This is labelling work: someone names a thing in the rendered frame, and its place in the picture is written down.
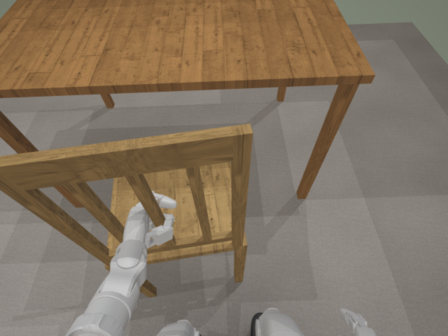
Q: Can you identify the right robot thigh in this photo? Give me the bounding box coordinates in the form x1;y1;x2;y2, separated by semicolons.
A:
255;312;305;336

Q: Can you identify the robot left hand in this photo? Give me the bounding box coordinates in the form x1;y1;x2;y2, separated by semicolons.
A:
122;191;177;249

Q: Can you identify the left robot thigh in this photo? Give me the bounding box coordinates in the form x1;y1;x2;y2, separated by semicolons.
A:
157;322;200;336

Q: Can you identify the chair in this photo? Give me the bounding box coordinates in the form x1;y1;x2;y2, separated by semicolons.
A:
0;124;253;298

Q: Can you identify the table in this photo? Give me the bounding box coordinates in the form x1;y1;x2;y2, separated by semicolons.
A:
0;0;375;208

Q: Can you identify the robot right hand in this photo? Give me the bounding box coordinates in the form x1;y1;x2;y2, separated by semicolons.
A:
338;308;377;336

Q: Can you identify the robot left forearm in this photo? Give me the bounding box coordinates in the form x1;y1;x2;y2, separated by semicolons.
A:
65;240;148;336

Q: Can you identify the robot thigh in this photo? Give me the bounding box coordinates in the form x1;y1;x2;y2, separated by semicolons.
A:
255;312;305;336
157;322;200;336

